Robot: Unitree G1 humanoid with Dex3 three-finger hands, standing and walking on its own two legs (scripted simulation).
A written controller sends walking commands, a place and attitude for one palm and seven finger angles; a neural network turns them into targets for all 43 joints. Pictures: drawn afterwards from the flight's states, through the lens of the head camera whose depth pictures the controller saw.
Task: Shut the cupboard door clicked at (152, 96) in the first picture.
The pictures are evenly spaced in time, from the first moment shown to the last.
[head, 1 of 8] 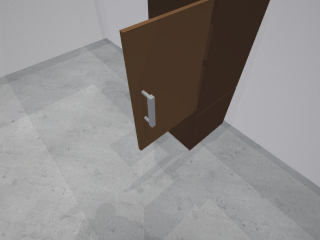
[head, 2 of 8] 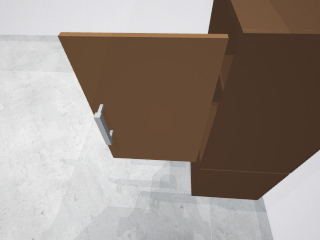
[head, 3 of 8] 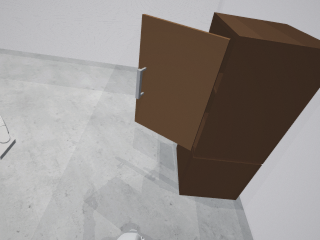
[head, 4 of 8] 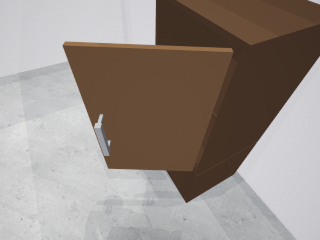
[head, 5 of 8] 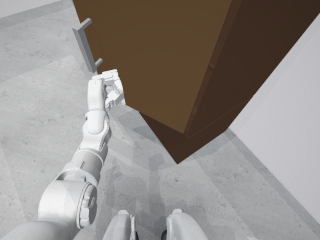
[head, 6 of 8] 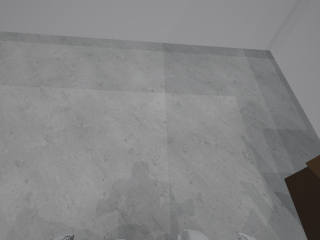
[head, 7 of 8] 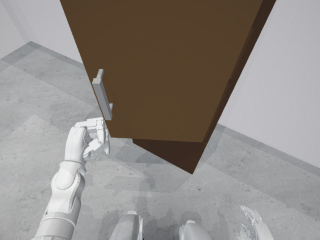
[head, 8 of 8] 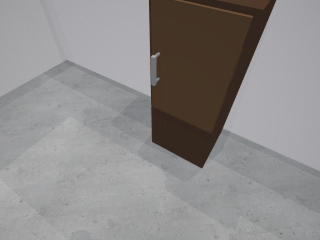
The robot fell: no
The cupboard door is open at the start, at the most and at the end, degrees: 90 90 0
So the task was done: yes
